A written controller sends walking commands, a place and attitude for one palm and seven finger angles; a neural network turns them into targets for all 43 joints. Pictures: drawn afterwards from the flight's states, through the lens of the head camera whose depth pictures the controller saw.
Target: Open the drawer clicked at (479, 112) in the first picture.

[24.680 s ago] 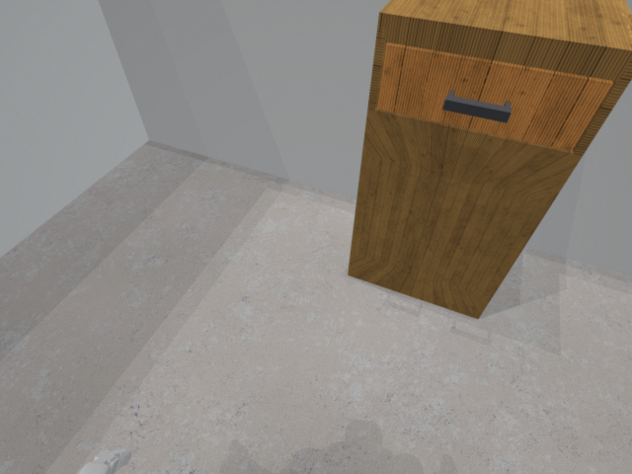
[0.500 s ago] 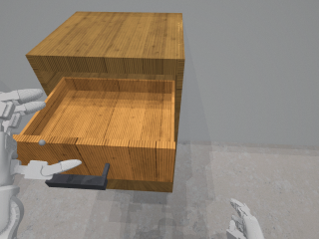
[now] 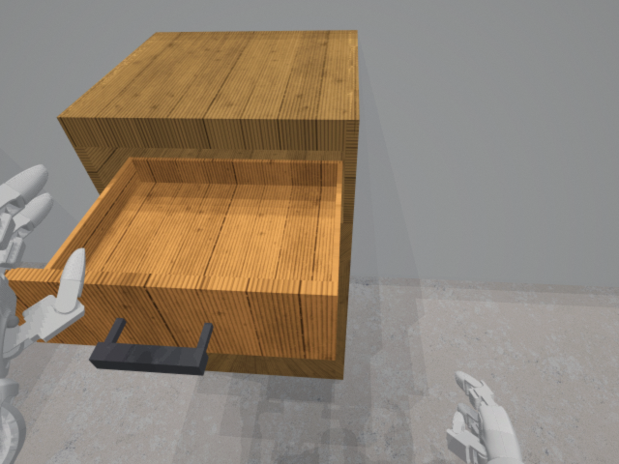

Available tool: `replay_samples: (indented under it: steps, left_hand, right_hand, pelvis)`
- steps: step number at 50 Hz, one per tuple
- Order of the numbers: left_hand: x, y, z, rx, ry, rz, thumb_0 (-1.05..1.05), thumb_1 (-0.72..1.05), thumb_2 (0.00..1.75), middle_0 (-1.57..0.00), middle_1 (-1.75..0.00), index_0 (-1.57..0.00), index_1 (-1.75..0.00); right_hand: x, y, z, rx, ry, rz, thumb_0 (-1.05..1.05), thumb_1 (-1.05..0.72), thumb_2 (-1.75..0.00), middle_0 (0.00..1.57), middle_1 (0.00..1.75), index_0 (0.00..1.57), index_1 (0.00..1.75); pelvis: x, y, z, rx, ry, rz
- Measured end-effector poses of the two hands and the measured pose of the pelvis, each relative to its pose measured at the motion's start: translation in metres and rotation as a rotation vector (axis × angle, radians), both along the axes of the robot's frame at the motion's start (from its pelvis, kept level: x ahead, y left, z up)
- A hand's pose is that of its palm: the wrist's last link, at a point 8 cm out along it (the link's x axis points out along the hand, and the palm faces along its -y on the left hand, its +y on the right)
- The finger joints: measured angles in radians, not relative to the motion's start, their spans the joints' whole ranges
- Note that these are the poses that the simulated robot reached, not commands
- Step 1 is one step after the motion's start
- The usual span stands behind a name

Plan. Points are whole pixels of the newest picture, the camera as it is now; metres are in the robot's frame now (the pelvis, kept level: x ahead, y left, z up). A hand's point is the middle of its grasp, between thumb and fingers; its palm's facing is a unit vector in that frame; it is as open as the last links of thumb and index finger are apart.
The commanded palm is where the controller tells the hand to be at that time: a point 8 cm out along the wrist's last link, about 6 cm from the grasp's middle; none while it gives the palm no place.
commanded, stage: draw the hand back to the body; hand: left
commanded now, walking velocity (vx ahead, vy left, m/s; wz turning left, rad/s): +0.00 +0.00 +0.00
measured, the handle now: (156, 343) +0.24 +0.24 +0.04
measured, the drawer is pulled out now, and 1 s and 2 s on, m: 0.30 0.30 0.30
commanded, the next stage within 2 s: step back with the hand held close in 0.18 s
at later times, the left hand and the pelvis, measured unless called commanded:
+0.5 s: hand (64, 304) +0.18 +0.24 +0.21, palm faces +0.42 -0.78 -0.46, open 7.4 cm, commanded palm +0.10 +0.29 +0.23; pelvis -0.02 +0.01 +0.00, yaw +0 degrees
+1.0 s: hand out of the picture +0.11 +0.24 +0.22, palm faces +0.48 -0.77 -0.42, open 7.4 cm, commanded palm +0.03 +0.29 +0.23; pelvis -0.09 +0.01 -0.02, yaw +1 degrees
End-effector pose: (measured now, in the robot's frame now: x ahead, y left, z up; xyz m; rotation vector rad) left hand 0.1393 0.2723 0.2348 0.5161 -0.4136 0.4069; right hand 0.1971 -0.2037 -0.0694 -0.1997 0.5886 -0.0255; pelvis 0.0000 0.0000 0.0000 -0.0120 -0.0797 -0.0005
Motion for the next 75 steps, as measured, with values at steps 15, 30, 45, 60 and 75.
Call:
replay_samples:
  steps: [15,30,45,60,75]
  left_hand:
    - [-0.005,-0.004,-0.001,-0.011,-0.003,0.004,0.01,0.87,0.89,-0.21,-0.31,-0.21,-0.32]
    - [-0.006,0.015,-0.011,0.123,0.081,-0.090,0.02,0.88,0.90,-0.21,-0.30,-0.21,-0.31]
    - [-0.061,0.011,0.007,0.173,-0.124,-0.027,0.01,0.88,0.90,-0.21,-0.30,-0.21,-0.31]
    - [-0.134,0.021,-0.003,0.170,-0.073,-0.036,0.01,0.88,0.90,-0.21,-0.30,-0.21,-0.31]
    - [-0.199,-0.022,0.001,0.158,-0.021,-0.107,0.01,0.88,0.90,-0.21,-0.30,-0.21,-0.31]
  right_hand:
    - [-0.015,-0.006,-0.005,0.010,0.016,-0.012,0.01,-0.90,-0.90,0.21,0.30,0.20,0.30]
    - [-0.063,-0.025,-0.005,-0.087,0.126,-0.152,0.01,-0.90,-0.90,0.20,0.30,0.20,0.30]
    - [-0.091,-0.003,-0.012,-0.039,0.040,-0.079,0.01,-0.90,-0.90,0.21,0.30,0.20,0.30]
    - [-0.166,-0.017,-0.008,-0.116,0.101,-0.096,0.01,-0.90,-0.90,0.20,0.30,0.20,0.30]
    - [-0.252,-0.032,-0.011,0.001,0.092,-0.110,0.01,-0.90,-0.90,0.21,0.30,0.20,0.30]
  pelvis:
    - [-0.008,-0.005,0.000,0.002,-0.012,0.000]
    - [-0.030,0.019,-0.004,0.004,0.106,-0.002]
    - [-0.069,0.013,-0.018,0.021,0.080,0.000]
    - [-0.136,0.014,-0.016,0.011,0.092,0.045]
    - [-0.234,-0.012,-0.007,0.036,0.107,-0.003]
